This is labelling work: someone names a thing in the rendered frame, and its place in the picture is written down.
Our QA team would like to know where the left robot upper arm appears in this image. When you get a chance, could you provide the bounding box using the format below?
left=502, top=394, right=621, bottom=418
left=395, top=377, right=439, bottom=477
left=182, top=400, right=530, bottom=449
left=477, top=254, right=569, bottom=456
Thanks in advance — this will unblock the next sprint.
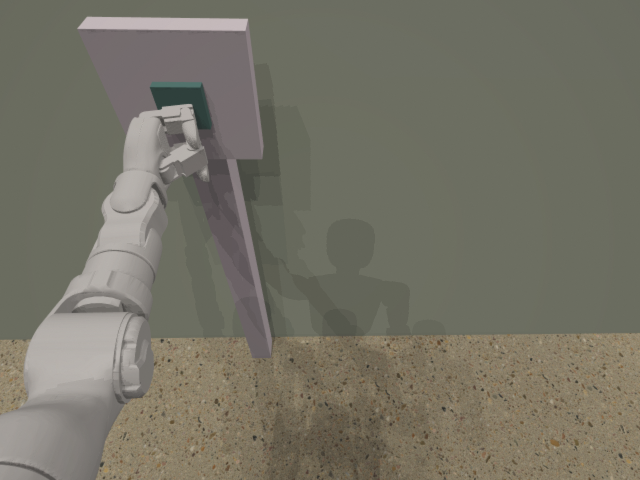
left=0, top=312, right=154, bottom=480

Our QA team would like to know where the left robot forearm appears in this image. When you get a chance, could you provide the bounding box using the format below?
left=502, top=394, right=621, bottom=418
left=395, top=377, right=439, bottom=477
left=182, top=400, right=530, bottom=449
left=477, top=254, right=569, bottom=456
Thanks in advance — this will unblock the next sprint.
left=24, top=170, right=168, bottom=396

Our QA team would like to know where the panel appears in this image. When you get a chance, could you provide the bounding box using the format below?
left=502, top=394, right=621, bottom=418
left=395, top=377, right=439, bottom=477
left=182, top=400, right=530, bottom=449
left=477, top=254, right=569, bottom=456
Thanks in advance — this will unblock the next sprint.
left=77, top=17, right=272, bottom=358

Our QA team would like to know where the button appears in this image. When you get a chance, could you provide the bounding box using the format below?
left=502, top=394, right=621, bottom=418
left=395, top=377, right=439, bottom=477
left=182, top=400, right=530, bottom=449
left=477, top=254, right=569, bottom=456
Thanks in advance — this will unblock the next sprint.
left=150, top=82, right=212, bottom=129

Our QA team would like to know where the left robot hand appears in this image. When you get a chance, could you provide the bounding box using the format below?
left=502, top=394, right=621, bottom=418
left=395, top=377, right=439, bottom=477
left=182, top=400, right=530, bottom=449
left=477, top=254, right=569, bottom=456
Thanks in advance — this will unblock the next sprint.
left=123, top=104, right=209, bottom=191

